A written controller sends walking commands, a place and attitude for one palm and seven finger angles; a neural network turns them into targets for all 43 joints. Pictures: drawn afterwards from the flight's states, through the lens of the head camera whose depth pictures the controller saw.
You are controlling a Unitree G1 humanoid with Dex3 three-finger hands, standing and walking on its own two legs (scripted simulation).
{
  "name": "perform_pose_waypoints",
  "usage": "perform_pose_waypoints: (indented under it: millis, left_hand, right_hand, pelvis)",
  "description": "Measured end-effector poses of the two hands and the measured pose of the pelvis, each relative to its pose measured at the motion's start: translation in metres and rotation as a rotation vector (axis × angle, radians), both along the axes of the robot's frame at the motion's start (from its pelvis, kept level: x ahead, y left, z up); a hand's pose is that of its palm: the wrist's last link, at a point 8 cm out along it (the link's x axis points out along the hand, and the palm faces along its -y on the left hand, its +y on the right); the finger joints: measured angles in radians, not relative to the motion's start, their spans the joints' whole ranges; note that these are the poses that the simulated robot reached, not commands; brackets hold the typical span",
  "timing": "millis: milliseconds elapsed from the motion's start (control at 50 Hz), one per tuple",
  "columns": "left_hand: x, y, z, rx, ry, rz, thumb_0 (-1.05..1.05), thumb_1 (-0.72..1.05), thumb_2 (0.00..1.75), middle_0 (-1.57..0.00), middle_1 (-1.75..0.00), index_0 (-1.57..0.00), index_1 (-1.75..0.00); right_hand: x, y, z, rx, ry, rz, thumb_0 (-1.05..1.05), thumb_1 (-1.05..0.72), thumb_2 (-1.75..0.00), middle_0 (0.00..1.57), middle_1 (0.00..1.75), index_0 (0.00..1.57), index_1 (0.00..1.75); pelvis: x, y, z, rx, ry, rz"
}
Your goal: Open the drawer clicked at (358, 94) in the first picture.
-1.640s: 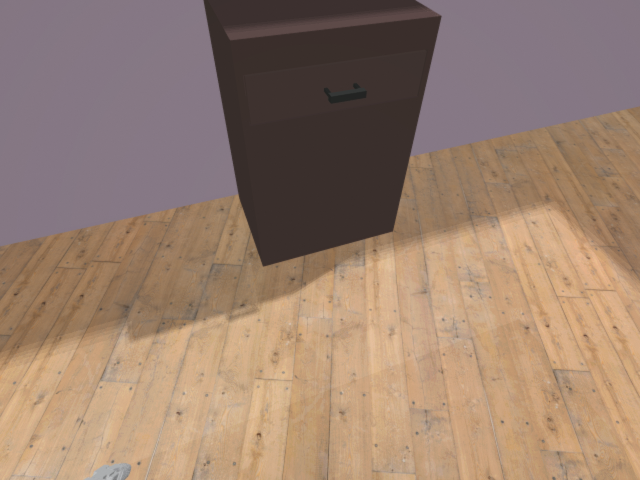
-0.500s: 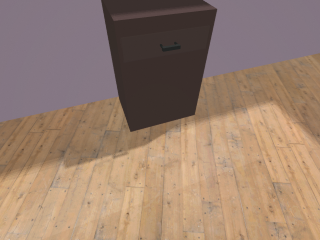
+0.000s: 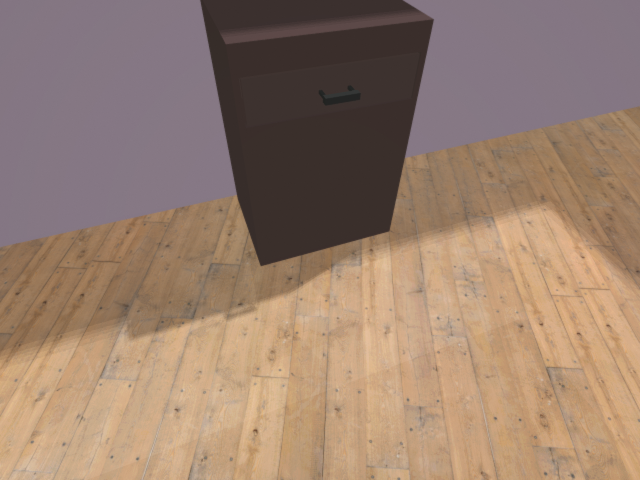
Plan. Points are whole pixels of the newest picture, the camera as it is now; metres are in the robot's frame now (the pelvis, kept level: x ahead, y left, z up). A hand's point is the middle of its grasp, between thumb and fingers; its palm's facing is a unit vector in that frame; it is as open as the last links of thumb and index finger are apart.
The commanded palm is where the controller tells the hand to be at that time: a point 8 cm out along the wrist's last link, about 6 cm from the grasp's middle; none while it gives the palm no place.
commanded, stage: walk to a spot facing it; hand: left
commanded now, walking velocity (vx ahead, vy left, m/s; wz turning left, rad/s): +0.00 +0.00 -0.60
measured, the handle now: (338, 94) +1.13 +0.03 -0.06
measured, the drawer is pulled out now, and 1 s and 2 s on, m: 0.00 0.00 0.00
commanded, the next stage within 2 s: none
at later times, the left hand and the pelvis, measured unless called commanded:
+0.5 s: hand out of the picture +0.04 +0.15 -0.16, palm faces -0.17 -0.95 -0.27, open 7.4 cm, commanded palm none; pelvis -0.04 -0.04 -0.01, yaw -14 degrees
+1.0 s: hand out of the picture +0.13 +0.18 -0.18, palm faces -0.39 -0.90 -0.19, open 7.4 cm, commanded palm none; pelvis +0.02 +0.00 +0.00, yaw -30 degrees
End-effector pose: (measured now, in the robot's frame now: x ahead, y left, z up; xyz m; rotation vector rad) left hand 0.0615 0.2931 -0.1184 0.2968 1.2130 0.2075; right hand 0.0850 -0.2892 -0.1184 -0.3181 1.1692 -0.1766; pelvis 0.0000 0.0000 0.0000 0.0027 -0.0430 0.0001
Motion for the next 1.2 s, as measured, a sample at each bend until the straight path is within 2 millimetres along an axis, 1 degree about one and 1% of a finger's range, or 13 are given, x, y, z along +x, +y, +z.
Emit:
perform_pose_waypoints:
  millis: [100, 220, 340, 380, 480, 580, 700, 820, 920, 960, 1000, 1100, 1200]
  left_hand:
    - [-0.003, -0.011, -0.009, -0.016, 0.037, -0.021, 0.00, 0.90, 0.89, -0.20, -0.30, -0.20, -0.30]
    - [-0.007, -0.036, -0.024, -0.059, 0.082, -0.071, 0.00, 0.90, 0.89, -0.20, -0.30, -0.20, -0.30]
    - [-0.009, -0.071, -0.027, -0.058, 0.081, -0.118, 0.00, 0.90, 0.89, -0.20, -0.30, -0.20, -0.30]
    - [-0.013, -0.081, -0.026, -0.054, 0.076, -0.126, 0.00, 0.90, 0.89, -0.20, -0.30, -0.20, -0.30]
    - [-0.021, -0.097, -0.013, -0.061, 0.094, -0.140, 0.00, 0.90, 0.89, -0.20, -0.30, -0.20, -0.30]
    - [-0.017, -0.104, -0.007, -0.070, 0.098, -0.179, 0.00, 0.90, 0.89, -0.20, -0.30, -0.20, -0.30]
    - [-0.004, -0.100, -0.006, -0.084, 0.071, -0.219, 0.00, 0.90, 0.89, -0.20, -0.30, -0.20, -0.30]
    - [0.012, -0.084, -0.010, -0.097, 0.087, -0.265, 0.00, 0.90, 0.89, -0.20, -0.30, -0.20, -0.30]
    - [0.042, -0.064, -0.026, -0.111, 0.111, -0.313, 0.00, 0.90, 0.89, -0.20, -0.30, -0.20, -0.30]
    - [0.061, -0.060, -0.031, -0.117, 0.119, -0.344, 0.01, 0.90, 0.89, -0.20, -0.30, -0.20, -0.30]
    - [0.087, -0.063, -0.029, -0.126, 0.110, -0.389, 0.01, 0.90, 0.89, -0.20, -0.30, -0.20, -0.30]
    - [0.158, -0.086, -0.024, -0.145, 0.047, -0.494, 0.01, 0.91, 0.90, -0.20, -0.30, -0.19, -0.30]
    - [0.216, -0.134, -0.028, -0.155, 0.043, -0.601, 0.01, 0.91, 0.90, -0.20, -0.30, -0.19, -0.30]
  right_hand:
    - [-0.010, 0.009, -0.007, 0.021, -0.018, -0.050, 0.00, -0.91, -0.90, 0.20, 0.30, 0.20, 0.30]
    - [-0.045, 0.019, -0.025, 0.077, 0.003, -0.130, 0.00, -0.90, -0.90, 0.20, 0.30, 0.20, 0.30]
    - [-0.083, 0.008, -0.054, 0.139, 0.036, -0.221, 0.01, -0.90, -0.90, 0.21, 0.30, 0.21, 0.30]
    - [-0.092, 0.003, -0.057, 0.147, 0.057, -0.246, 0.01, -0.90, -0.90, 0.20, 0.30, 0.20, 0.30]
    - [-0.105, -0.009, -0.042, 0.147, 0.058, -0.286, 0.01, -0.91, -0.90, 0.20, 0.30, 0.20, 0.30]
    - [-0.111, -0.019, -0.029, 0.123, 0.015, -0.326, 0.01, -0.91, -0.90, 0.20, 0.30, 0.20, 0.30]
    - [-0.112, -0.023, -0.017, 0.096, -0.031, -0.358, 0.01, -0.91, -0.90, 0.20, 0.30, 0.20, 0.30]
    - [-0.097, -0.011, -0.002, 0.072, -0.098, -0.391, 0.01, -0.91, -0.90, 0.20, 0.30, 0.20, 0.30]
    - [-0.087, 0.011, 0.004, 0.034, -0.164, -0.437, 0.01, -0.91, -0.90, 0.20, 0.30, 0.20, 0.30]
    - [-0.094, 0.022, 0.005, 0.022, -0.168, -0.479, 0.01, -0.91, -0.90, 0.20, 0.30, 0.20, 0.30]
    - [-0.107, 0.034, 0.008, 0.023, -0.141, -0.523, 0.00, -0.91, -0.90, 0.20, 0.30, 0.20, 0.30]
    - [-0.146, 0.065, 0.008, 0.041, -0.014, -0.646, 0.00, -0.90, -0.90, 0.20, 0.30, 0.20, 0.30]
    - [-0.180, 0.099, -0.002, 0.093, 0.122, -0.791, 0.01, -0.91, -0.90, 0.20, 0.30, 0.20, 0.30]
  pelvis:
    - [-0.005, 0.000, -0.005, 0.004, 0.006, -0.049]
    - [-0.015, -0.006, -0.014, 0.032, 0.008, -0.117]
    - [-0.022, -0.027, -0.027, 0.036, 0.005, -0.191]
    - [-0.026, -0.032, -0.027, 0.030, 0.007, -0.194]
    - [-0.034, -0.041, -0.012, 0.043, 0.025, -0.236]
    - [-0.037, -0.042, -0.004, 0.047, 0.046, -0.286]
    - [-0.032, -0.036, -0.001, 0.037, 0.063, -0.341]
    - [-0.018, -0.021, 0.000, 0.031, 0.077, -0.409]
    - [0.002, -0.002, -0.008, 0.005, 0.084, -0.469]
    - [0.010, 0.004, -0.009, 0.001, 0.071, -0.492]
    - [0.021, 0.005, -0.004, -0.009, 0.063, -0.521]
    - [0.048, -0.002, 0.001, -0.025, 0.054, -0.591]
    - [0.075, -0.020, -0.003, -0.021, 0.049, -0.671]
